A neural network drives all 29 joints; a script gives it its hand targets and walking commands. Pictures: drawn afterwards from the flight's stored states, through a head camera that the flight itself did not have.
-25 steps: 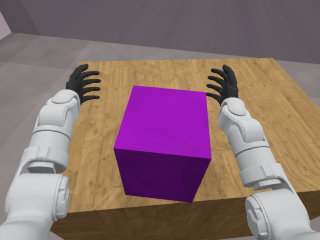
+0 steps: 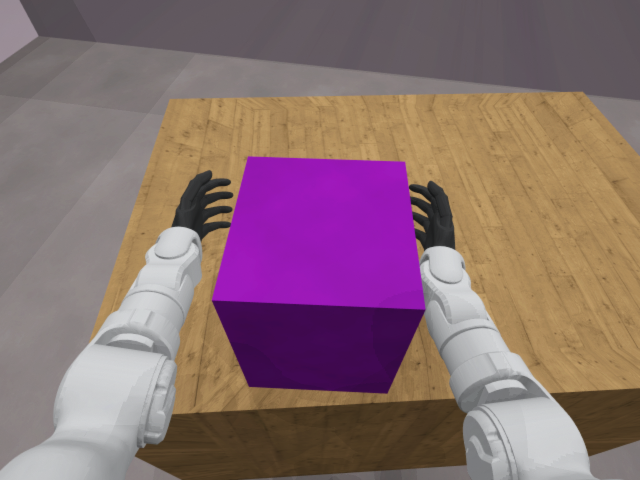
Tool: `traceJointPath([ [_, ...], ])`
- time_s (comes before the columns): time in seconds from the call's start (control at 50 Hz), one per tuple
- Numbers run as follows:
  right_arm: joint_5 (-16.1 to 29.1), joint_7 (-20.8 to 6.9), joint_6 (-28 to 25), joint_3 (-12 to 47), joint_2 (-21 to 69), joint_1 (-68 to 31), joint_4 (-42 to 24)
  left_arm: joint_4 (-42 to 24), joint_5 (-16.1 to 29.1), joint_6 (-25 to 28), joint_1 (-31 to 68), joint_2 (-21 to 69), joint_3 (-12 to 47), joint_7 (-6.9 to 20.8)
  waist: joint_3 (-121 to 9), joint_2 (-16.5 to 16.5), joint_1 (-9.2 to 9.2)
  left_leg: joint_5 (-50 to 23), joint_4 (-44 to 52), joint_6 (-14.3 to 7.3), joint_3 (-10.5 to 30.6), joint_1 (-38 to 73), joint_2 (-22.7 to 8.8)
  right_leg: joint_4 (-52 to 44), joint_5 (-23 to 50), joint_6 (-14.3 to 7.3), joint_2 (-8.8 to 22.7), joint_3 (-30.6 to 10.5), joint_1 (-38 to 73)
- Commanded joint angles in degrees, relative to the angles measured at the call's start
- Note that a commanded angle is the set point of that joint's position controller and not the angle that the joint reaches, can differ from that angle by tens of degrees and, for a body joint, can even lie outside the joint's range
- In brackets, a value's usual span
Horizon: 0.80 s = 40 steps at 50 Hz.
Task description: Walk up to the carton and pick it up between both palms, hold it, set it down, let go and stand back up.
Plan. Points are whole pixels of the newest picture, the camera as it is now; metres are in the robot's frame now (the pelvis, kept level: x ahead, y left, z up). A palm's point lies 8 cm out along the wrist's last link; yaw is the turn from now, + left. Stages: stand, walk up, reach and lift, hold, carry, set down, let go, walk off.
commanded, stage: reach and lift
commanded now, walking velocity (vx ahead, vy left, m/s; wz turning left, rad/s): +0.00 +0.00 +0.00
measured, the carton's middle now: (321, 282) +0.37 -0.04 +0.03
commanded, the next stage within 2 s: none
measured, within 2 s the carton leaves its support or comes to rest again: neither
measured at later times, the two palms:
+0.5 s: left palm (202, 229) +0.44 +0.11 +0.09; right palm (431, 253) +0.37 -0.18 +0.07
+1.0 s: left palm (201, 233) +0.44 +0.11 +0.08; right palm (428, 255) +0.36 -0.17 +0.07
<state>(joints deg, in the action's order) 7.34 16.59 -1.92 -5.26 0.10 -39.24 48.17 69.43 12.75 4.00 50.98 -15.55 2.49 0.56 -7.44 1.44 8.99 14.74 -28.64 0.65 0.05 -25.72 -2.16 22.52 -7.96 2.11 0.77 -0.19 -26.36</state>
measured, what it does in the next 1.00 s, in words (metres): stands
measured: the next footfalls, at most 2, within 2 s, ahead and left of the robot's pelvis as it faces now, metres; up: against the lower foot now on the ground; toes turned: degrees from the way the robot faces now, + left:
none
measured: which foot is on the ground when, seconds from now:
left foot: down 0.00-1.00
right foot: down 0.00-1.00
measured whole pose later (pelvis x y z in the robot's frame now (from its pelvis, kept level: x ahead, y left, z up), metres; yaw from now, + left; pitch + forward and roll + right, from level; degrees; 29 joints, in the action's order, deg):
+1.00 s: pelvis +0.02 +0.01 +0.01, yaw +0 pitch +3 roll -1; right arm -18.2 11.2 -18.9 -28.5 9.0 -34.2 51.7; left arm 61.1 -20.9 7.6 46.2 -2.3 -25.2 6.8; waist 0.7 -2.3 7.2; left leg 12.6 -18.7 0.1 0.0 -8.9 -1.3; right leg 10.7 -4.7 2.8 1.7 1.0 -8.6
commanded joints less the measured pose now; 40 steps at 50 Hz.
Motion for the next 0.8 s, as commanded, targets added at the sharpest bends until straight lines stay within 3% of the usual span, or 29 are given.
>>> traceJointPath([
  [0.0, 0.8, 1.1, -7.0, 2.2, -3.3, -18.1, -1.7, -12.0, -6.0, 3.5, 20.8, -5.4, -7.1, 1.4, -36.0, 2.2, 0.08, -32.3, -3.9, 3.5, -1.9, 16.5, 3.2, 4.0, 36.1, 0.1, -3.6, 2.8, 21.4],
  [0.08, 3.8, 1.2, -10.1, 4.5, -3.1, -19.3, 1.6, -14.3, -10.5, 3.1, 21.3, -4.5, -10.2, 1.5, -30.7, 3.4, -2.04, -30.6, -2.6, 3.7, -2.2, 13.5, 3.7, 3.7, 38.5, 0.7, -3.3, 1.7, 25.6],
  [0.14, 4.5, 0.6, -10.7, 2.7, -3.4, -20.8, 2.6, -16.5, -10.8, 2.5, 23.7, -2.3, -8.4, 0.6, -27.5, 6.8, -1.39, -26.5, -0.7, 4.0, -2.1, 15.5, 3.4, 1.2, 28.9, -0.1, -3.7, 2.5, 20.1],
  [0.18, 4.3, 0.4, -10.4, 1.5, -3.0, -22.2, 2.5, -16.7, -10.4, 1.8, 25.1, -0.5, -6.8, 0.2, -26.4, 7.3, -1.07, -23.3, -0.3, 3.9, -2.0, 18.2, 3.1, -0.4, 21.8, -0.8, -4.0, 3.1, 15.4],
  [0.2, 4.1, 0.4, -10.2, 1.3, -2.5, -23.1, 1.9, -16.4, -10.2, 1.4, 25.5, 0.5, -6.4, 0.0, -26.2, 7.2, -1.59, -22.0, -0.1, 3.7, -2.2, 18.8, 3.0, -0.8, 19.6, -1.0, -4.0, 3.5, 13.7],
  [0.3, 1.3, 0.8, -8.6, -1.5, -1.3, -26.4, -4.0, -17.8, -8.7, 0.3, 27.7, 3.9, -4.3, -0.8, -29.6, 5.9, -0.41, -15.7, 0.7, 2.9, -2.3, 18.7, 2.5, -1.8, 13.8, -1.4, -4.1, 4.4, 12.1],
  [0.42, -6.7, 0.5, -5.2, -7.2, 3.5, -26.7, -2.3, -12.6, -12.1, -0.6, 29.2, 7.9, -6.9, -1.6, -23.4, 1.8, 0.12, -3.5, 4.5, 0.9, -2.4, 13.8, 2.2, -2.5, 5.1, -1.1, -3.3, 4.8, 12.0],
  [0.54, -16.1, -2.8, -8.0, -10.4, 14.0, -25.9, -2.3, -10.4, -20.5, 2.1, 26.9, 14.4, -15.4, 1.6, -23.5, -1.5, -2.02, -9.7, 6.0, 0.4, -4.1, 13.6, 2.9, -2.9, 12.3, -0.2, -2.7, 4.6, 21.1],
  [0.6, -24.2, -7.3, -11.4, -9.8, 28.0, -24.4, -0.6, -10.0, -27.7, 5.5, 26.2, 27.1, -17.8, 6.1, -23.6, -0.7, -1.84, -15.6, 6.6, 1.7, -5.2, 15.7, 3.5, -3.6, 20.1, 0.3, -2.6, 4.9, 27.1],
  [0.66, -31.0, -12.9, -15.3, -5.8, 41.1, -24.7, -1.3, -9.1, -32.6, 9.4, 26.2, 41.3, -15.9, 11.2, -24.5, 2.4, -2.74, -19.6, 7.9, 3.5, -5.7, 15.9, 4.4, -4.1, 28.4, 0.2, -2.3, 5.6, 34.0],
  [0.7, -32.5, -14.1, -16.9, -5.0, 41.9, -24.1, 0.1, -8.0, -34.4, 9.9, 24.8, 43.7, -15.7, 12.1, -22.3, 3.4, -2.62, -20.5, 8.6, 4.0, -5.8, 14.5, 4.3, -4.1, 30.2, 0.3, -2.2, 6.1, 35.3],
  [0.78, -32.8, -13.7, -17.9, -6.1, 41.1, -18.9, 6.0, -6.2, -36.2, 7.8, 21.9, 44.0, -16.8, 12.8, -12.5, 1.6, -0.78, -16.6, 11.4, 3.3, -5.6, 14.1, 4.0, -6.1, 26.0, 0.8, -2.2, 6.7, 35.1],
])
